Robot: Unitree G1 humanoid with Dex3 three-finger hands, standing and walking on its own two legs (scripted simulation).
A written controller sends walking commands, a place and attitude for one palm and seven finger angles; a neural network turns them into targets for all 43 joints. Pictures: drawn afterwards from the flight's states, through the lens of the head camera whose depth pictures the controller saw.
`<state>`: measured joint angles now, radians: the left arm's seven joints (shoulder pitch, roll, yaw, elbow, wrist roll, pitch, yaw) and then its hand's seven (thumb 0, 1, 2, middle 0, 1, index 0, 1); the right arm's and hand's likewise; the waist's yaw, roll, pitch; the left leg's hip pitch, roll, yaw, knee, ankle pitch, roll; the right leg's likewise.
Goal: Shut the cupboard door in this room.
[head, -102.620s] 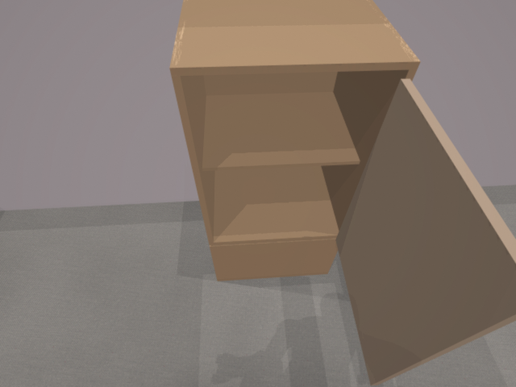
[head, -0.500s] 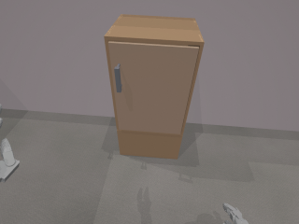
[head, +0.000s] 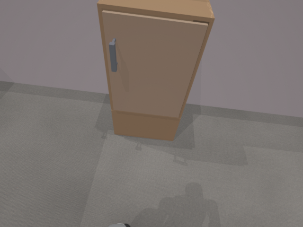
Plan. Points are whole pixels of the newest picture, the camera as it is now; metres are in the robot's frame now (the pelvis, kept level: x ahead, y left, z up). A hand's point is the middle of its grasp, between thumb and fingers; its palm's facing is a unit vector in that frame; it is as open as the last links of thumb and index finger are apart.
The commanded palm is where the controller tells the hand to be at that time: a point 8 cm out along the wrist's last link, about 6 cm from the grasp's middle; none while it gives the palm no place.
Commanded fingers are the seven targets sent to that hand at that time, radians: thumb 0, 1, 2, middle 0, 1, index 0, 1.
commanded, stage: let the arm hang, fingers relaxed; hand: left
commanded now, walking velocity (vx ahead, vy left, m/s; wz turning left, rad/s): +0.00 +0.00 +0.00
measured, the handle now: (114, 55) +0.79 +0.21 -0.01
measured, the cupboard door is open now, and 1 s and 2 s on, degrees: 0 0 0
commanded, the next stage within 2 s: look to check the result in 0.68 s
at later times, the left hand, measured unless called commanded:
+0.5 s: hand out of the picture +0.03 +0.16 -0.17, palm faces +0.02 -0.98 -0.20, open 7.4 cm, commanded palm none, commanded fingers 0.00 0.90 0.90 -0.20 -0.30 -0.20 -0.30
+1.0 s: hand out of the picture -0.02 +0.15 -0.17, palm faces +0.03 -0.98 -0.19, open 7.4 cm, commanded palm none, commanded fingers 0.00 0.90 0.90 -0.20 -0.30 -0.20 -0.30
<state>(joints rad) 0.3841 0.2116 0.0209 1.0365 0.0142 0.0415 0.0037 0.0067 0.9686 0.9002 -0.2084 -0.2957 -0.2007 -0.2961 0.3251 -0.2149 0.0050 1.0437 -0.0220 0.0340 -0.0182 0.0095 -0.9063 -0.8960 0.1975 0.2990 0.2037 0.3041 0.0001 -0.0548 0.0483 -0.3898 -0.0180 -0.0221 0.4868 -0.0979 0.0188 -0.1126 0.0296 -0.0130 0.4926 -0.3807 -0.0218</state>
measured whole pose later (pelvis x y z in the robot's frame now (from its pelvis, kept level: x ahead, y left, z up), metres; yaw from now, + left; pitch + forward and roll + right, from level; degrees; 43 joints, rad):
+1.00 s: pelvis +0.03 -0.02 +0.00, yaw -1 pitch -2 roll +1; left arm 0.37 0.15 0.02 1.14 0.01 0.01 0.04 0.00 0.91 0.90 -0.20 -0.30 -0.19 -0.30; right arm 0.27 -0.14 0.00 1.14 -0.01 0.01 -0.04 0.00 -0.91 -0.90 0.20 0.30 0.20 0.30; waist 0.00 -0.02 0.06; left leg -0.28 -0.01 0.00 0.45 -0.15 0.00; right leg 0.03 0.04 0.01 0.38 -0.38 -0.04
